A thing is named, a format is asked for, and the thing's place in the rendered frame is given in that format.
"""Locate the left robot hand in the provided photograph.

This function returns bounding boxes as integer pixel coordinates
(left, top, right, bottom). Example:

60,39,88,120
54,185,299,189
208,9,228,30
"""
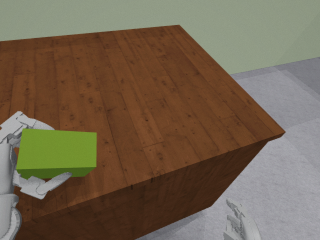
0,111,73,200

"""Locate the right robot hand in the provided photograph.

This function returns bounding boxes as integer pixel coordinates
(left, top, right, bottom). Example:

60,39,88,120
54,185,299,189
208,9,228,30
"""
223,198,263,240

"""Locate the sponge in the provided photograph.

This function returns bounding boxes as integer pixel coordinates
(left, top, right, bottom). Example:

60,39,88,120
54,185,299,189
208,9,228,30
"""
16,128,97,180

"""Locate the table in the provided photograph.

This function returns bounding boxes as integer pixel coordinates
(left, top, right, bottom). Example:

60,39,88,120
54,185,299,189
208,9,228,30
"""
0,25,286,240

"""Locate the left robot forearm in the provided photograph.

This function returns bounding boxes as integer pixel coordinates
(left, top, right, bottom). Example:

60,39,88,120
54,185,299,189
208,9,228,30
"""
0,193,22,240

